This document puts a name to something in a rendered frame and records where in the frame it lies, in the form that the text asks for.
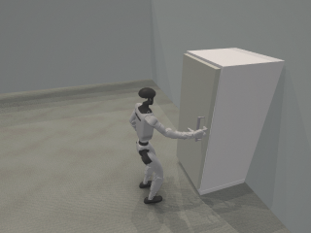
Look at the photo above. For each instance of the left robot upper arm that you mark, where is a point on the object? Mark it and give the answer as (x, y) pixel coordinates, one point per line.
(132, 118)

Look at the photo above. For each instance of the handle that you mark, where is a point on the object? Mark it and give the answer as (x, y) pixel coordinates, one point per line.
(198, 125)

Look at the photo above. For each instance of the right robot upper arm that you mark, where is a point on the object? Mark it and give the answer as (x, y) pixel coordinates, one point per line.
(153, 122)

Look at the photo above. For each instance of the right robot hand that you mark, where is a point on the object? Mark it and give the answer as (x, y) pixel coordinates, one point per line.
(200, 133)

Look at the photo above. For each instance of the fridge door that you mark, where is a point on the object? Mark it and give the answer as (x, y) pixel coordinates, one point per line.
(199, 87)

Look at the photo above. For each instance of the left robot thigh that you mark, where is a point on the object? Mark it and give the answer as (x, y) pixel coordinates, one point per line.
(152, 150)

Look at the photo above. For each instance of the right robot foot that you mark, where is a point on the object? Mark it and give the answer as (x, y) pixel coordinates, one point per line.
(156, 199)

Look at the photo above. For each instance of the robot right forearm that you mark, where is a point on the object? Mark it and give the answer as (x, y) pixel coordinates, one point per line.
(180, 135)

